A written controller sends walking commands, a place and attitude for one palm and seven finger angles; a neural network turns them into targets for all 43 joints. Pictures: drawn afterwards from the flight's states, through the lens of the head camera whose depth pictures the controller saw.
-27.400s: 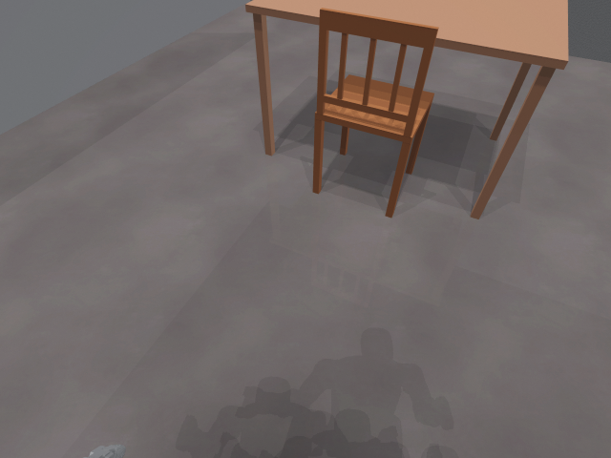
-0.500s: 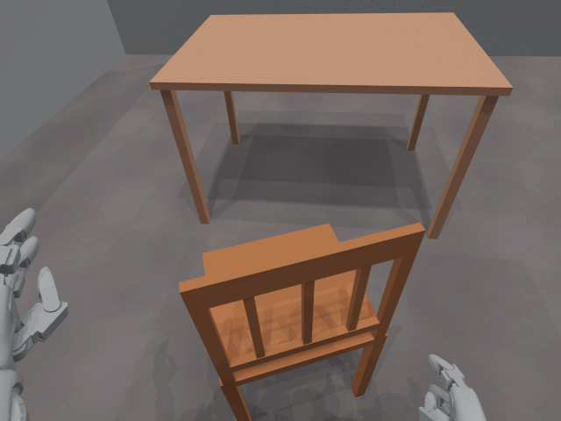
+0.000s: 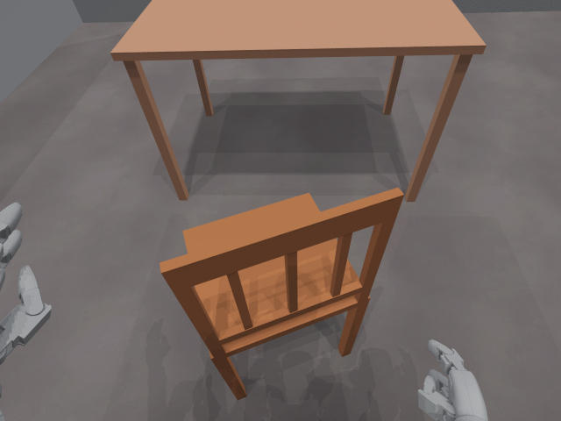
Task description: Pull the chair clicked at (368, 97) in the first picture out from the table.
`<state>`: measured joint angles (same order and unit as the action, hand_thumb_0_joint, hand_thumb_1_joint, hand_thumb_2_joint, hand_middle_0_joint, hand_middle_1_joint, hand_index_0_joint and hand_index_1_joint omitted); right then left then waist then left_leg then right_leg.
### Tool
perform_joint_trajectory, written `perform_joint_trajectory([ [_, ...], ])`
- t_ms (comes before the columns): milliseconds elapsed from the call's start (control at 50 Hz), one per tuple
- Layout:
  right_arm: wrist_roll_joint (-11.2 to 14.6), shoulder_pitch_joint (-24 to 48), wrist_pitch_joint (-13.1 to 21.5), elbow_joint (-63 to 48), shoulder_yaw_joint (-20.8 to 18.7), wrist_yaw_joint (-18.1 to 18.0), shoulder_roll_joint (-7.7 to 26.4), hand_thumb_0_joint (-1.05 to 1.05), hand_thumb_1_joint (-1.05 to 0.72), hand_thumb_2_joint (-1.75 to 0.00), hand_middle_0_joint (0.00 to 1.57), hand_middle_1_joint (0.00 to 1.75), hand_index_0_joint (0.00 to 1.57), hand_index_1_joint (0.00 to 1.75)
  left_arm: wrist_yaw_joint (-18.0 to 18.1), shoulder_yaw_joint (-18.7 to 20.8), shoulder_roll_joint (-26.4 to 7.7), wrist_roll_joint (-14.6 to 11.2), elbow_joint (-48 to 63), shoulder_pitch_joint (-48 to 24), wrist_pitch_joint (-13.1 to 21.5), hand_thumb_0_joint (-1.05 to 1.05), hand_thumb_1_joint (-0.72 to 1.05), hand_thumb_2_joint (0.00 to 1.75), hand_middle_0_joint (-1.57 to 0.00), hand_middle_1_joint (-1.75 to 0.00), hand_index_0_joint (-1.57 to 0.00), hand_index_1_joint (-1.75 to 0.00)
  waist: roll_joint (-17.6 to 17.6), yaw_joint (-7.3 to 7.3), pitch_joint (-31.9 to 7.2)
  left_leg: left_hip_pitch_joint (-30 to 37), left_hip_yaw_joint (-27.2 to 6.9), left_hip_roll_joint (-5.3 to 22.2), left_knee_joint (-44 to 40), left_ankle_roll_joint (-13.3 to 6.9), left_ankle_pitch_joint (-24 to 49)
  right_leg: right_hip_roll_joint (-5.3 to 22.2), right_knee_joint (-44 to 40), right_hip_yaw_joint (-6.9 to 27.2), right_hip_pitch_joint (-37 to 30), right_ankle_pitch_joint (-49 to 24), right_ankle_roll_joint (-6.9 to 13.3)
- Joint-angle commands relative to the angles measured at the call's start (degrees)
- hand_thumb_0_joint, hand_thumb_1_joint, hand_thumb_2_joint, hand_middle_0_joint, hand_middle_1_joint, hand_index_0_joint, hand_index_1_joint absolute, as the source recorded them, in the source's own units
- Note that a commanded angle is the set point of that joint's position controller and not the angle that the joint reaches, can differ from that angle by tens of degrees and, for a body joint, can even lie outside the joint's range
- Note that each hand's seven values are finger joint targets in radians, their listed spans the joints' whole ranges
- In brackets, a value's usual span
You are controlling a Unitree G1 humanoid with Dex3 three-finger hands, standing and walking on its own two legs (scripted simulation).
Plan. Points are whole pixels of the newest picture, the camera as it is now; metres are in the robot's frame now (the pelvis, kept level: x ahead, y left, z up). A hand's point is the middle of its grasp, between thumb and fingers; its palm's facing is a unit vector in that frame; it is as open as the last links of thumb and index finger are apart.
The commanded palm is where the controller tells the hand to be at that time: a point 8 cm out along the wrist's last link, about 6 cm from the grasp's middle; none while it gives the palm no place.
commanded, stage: step back with the hand held close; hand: left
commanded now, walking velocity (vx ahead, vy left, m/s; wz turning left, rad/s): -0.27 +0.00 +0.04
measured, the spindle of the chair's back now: (291, 282) +0.38 +0.02 -0.13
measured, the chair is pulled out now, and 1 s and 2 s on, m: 0.64 0.64 0.64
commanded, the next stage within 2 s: stop stepping back and stand still in 1.54 s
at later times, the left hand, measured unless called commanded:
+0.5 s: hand (6, 349) +0.16 +0.27 +0.15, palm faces +0.48 -0.74 -0.48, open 7.4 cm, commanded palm +0.10 +0.30 +0.18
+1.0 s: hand out of the picture +0.14 +0.27 +0.16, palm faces +0.46 -0.71 -0.53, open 7.4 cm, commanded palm +0.07 +0.31 +0.18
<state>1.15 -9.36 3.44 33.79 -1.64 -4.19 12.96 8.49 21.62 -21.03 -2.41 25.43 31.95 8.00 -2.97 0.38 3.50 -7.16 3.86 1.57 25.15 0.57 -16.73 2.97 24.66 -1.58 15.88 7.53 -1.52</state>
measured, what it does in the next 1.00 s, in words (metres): shifts its weight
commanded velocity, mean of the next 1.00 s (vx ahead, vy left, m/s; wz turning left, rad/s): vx -0.34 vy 0.00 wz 0.02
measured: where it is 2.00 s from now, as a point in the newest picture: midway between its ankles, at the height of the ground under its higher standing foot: outside the picture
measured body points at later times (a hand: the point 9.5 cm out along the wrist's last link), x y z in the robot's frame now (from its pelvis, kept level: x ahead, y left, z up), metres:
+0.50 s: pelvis -0.04 +0.00 -0.01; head -0.02 +0.00 +0.44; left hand +0.13 +0.31 +0.18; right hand +0.14 -0.23 -0.10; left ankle -0.04 +0.12 -0.74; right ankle +0.06 -0.14 -0.74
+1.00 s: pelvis -0.05 +0.00 -0.01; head -0.02 +0.01 +0.44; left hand +0.11 +0.31 +0.19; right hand +0.13 -0.24 -0.09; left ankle -0.04 +0.12 -0.74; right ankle +0.05 -0.13 -0.74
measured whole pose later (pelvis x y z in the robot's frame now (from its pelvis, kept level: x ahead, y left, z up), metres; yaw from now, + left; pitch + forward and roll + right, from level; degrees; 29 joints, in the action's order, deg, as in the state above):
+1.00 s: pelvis -0.05 +0.00 -0.01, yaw +3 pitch +2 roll +0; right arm 0.6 -10.2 5.2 34.6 -2.4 -5.2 11.7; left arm 10.9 26.3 -25.1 -0.7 31.7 32.6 11.1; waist 0.8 -0.7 1.8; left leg -21.5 1.0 1.2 35.3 0.1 -16.0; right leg 2.5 31.3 -1.5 26.1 5.6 -1.7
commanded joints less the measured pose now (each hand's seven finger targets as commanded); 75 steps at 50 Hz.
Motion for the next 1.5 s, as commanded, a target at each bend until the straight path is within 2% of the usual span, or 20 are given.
perform_joint_trajectory([
  [0,0.05,5.33,2.41,-8.90,-2.01,-1.01,5.27,0.00,-0.90,-0.90,0.20,0.30,0.20,0.30,2.65,9.91,-11.78,0.03,12.55,0.43,3.53,0.00,0.90,0.90,-0.20,-0.30,-0.20,-0.30,1.30,0.55,-10.53,-8.82,-2.83,3.83,-3.95,-1.40,10.29,3.15,1.08,2.78,-12.22,-14.80,1.23],
  [220,-0.15,3.97,3.52,-8.31,-2.10,-1.63,6.03,0.00,-0.90,-0.90,0.20,0.30,0.20,0.30,3.74,9.27,-11.76,0.76,14.11,-2.03,3.52,0.00,0.90,0.90,-0.20,-0.30,-0.20,-0.30,1.44,0.44,-6.91,-18.89,-4.50,3.91,-4.40,-2.59,-6.67,2.16,0.28,4.47,-8.43,2.81,0.71],
  [400,-0.54,2.62,4.77,-8.13,-1.63,-1.53,5.87,0.00,-0.90,-0.90,0.20,0.30,0.20,0.30,4.08,9.33,-11.83,1.20,15.16,-3.80,4.16,0.00,0.90,0.90,-0.20,-0.30,-0.20,-0.30,0.19,0.19,-5.69,-22.27,-4.90,3.56,-3.99,-2.73,-12.75,2.08,-1.09,5.19,-6.59,10.23,0.74],
  [600,-0.77,3.30,5.36,-7.52,-2.24,-1.04,5.89,0.00,-0.90,-0.90,0.20,0.30,0.20,0.30,3.96,10.39,-11.82,1.20,16.99,-1.91,4.82,0.00,0.90,0.90,-0.20,-0.30,-0.20,-0.30,-2.08,0.33,-9.35,-24.43,-6.34,5.86,-2.75,-2.93,-0.65,1.70,7.35,3.07,-10.91,-7.39,0.69],
  [680,-0.73,3.83,5.27,-6.91,-2.93,-1.00,5.54,0.00,-0.90,-0.90,0.20,0.30,0.20,0.30,3.83,11.97,-13.14,1.11,17.07,-1.05,5.03,0.00,0.90,0.90,-0.20,-0.30,-0.20,-0.30,0.83,0.21,-11.79,-23.12,-5.62,5.26,0.71,-2.30,2.89,3.15,8.06,3.96,-10.97,-15.57,1.35],
  [800,-1.10,3.28,4.30,-6.28,-3.01,-0.85,5.26,0.00,-0.90,-0.90,0.20,0.30,0.20,0.30,3.94,12.03,-13.37,0.93,17.20,0.34,5.72,0.00,0.90,0.90,-0.20,-0.30,-0.20,-0.30,6.20,-0.21,-12.38,-18.47,-4.02,1.11,4.75,-1.39,-6.26,6.82,-3.22,8.70,-3.48,-1.17,3.31],
  [860,-1.18,3.52,3.76,-6.34,-3.02,-1.08,5.73,0.00,-0.90,-0.90,0.20,0.30,0.20,0.30,4.27,12.74,-14.09,1.30,17.38,0.21,6.06,0.00,0.90,0.90,-0.20,-0.30,-0.20,-0.30,3.50,-0.38,-11.04,-19.51,-4.82,2.22,0.57,-2.03,-9.07,4.45,-4.07,6.63,-2.10,8.04,1.59],
  [940,-0.56,4.46,4.95,-7.82,-2.82,-1.62,6.64,0.00,-0.90,-0.90,0.20,0.30,0.20,0.30,4.09,12.27,-12.29,2.04,17.76,-0.55,6.45,0.00,0.90,0.90,-0.20,-0.30,-0.20,-0.30,-8.06,0.08,-9.54,-35.09,-10.40,10.09,-8.61,-5.32,-11.69,-1.56,14.50,0.78,-14.82,-0.62,-0.32],
  [1000,-0.36,4.60,6.89,-7.63,-3.28,-1.74,6.03,0.00,-0.90,-0.90,0.20,0.30,0.20,0.30,3.31,12.38,-12.24,1.85,17.04,-0.72,6.61,0.00,0.90,0.90,-0.20,-0.30,-0.20,-0.30,-5.65,0.57,-9.03,-34.19,-11.18,11.42,-4.54,-5.96,-2.95,-1.31,19.08,2.00,-13.49,-4.51,0.02],
  [1040,-0.93,3.72,7.58,-6.32,-3.23,-1.42,6.04,0.00,-0.90,-0.90,0.20,0.30,0.20,0.30,2.71,11.86,-12.21,1.23,17.83,-1.70,7.00,0.00,0.90,0.90,-0.20,-0.30,-0.20,-0.30,-3.22,0.30,-9.99,-27.59,-9.12,9.79,0.34,-4.64,7.09,0.14,16.28,3.40,-9.01,-10.00,0.84],
  [1100,-1.39,3.03,7.98,-5.22,-3.17,-1.14,5.61,0.00,-0.90,-0.90,0.20,0.30,0.20,0.30,2.43,10.19,-11.95,0.84,19.50,-3.79,7.29,0.00,0.90,0.90,-0.20,-0.30,-0.20,-0.30,-0.09,-0.21,-12.58,-21.74,-6.00,5.56,6.65,-2.49,5.97,3.68,10.49,7.90,-5.44,-16.93,2.59],
  [1160,-1.80,2.20,6.98,-4.34,-3.52,-0.53,4.95,0.00,-0.90,-0.90,0.20,0.30,0.20,0.30,3.11,11.40,-14.65,1.12,18.75,-4.24,7.22,0.00,0.90,0.90,-0.20,-0.30,-0.20,-0.30,13.06,-0.41,-12.29,-15.99,-2.53,-2.62,18.41,-0.08,-11.23,12.62,-9.03,18.53,5.11,4.37,6.81],
  [1180,-1.91,2.95,6.08,-3.68,-3.55,-0.42,4.67,0.00,-0.90,-0.90,0.20,0.30,0.20,0.30,3.73,13.53,-16.97,1.38,18.27,-3.61,6.95,0.00,0.90,0.90,-0.20,-0.30,-0.20,-0.30,14.50,0.04,-13.09,-13.11,-2.50,-3.08,22.87,0.15,-10.17,15.05,-12.18,20.08,7.13,8.53,8.75],
  [1200,-2.05,3.39,5.32,-3.83,-2.95,-0.19,3.88,0.00,-0.90,-0.90,0.20,0.30,0.20,0.30,3.80,12.28,-15.11,1.37,17.61,-2.30,6.66,0.00,0.90,0.90,-0.20,-0.30,-0.20,-0.30,15.11,-0.15,-13.81,-11.96,-3.45,-2.57,23.27,-0.14,-9.49,15.66,-11.96,18.09,6.20,7.75,9.28],
  [1260,-1.61,3.90,3.60,-4.40,-2.18,-0.63,4.23,0.00,-0.90,-0.90,0.20,0.30,0.20,0.30,3.60,13.17,-14.30,1.12,16.27,1.23,6.66,0.00,0.90,0.90,-0.20,-0.30,-0.20,-0.30,8.27,-1.08,-11.14,-10.97,-6.41,1.03,0.66,-1.82,-6.87,6.76,-4.16,8.02,5.91,9.82,3.42],
  [1300,-1.26,5.40,4.17,-5.73,-2.55,-1.04,5.84,0.00,-0.90,-0.90,0.20,0.30,0.20,0.30,3.44,13.42,-13.14,1.29,16.37,2.65,7.54,0.00,0.90,0.90,-0.20,-0.30,-0.20,-0.30,-9.97,-0.68,-10.43,-22.60,-17.96,15.06,-9.73,-7.12,-3.96,-2.68,17.82,0.16,-1.08,9.80,0.00],
  [1320,-1.27,5.04,5.41,-6.32,-3.10,-1.05,5.73,0.00,-0.90,-0.90,0.20,0.30,0.20,0.30,2.89,13.42,-13.22,1.10,18.44,0.89,7.63,0.00,0.90,0.90,-0.20,-0.30,-0.20,-0.30,-13.57,-1.25,-11.71,-30.17,-20.02,19.47,-13.87,-9.35,-9.51,-4.32,30.90,1.66,-5.74,15.24,-0.09],
  [1360,-1.80,3.86,7.35,-5.33,-3.59,-0.71,5.40,0.00,-0.90,-0.90,0.20,0.30,0.20,0.30,2.58,11.64,-12.32,-0.05,19.32,-1.13,7.58,0.00,0.90,0.90,-0.20,-0.30,-0.20,-0.30,-7.77,-0.97,-7.19,-23.03,-17.68,18.43,-8.09,-10.18,9.44,-3.43,35.36,4.77,4.32,18.96,1.01],
  [1400,-1.72,2.76,8.94,-3.18,-3.78,-0.23,6.07,0.00,-0.90,-0.90,0.20,0.30,0.20,0.30,2.49,8.84,-11.03,-0.37,20.72,-2.60,7.76,0.00,0.90,0.90,-0.20,-0.30,-0.20,-0.30,-6.05,-0.01,-9.60,-6.96,-13.99,16.26,-2.73,-9.33,30.24,-2.38,30.25,3.20,11.02,19.36,0.66],
  [1480,-2.38,2.89,10.61,-1.21,-2.73,0.49,6.54,0.00,-0.90,-0.90,0.20,0.30,0.20,0.30,1.93,8.46,-12.40,-0.20,20.15,-4.50,7.85,0.00,0.90,0.90,-0.20,-0.30,-0.20,-0.30,-11.58,0.02,-11.60,0.22,-14.79,15.91,-2.12,-8.26,33.37,-1.78,16.25,3.40,7.46,17.25,1.08],
])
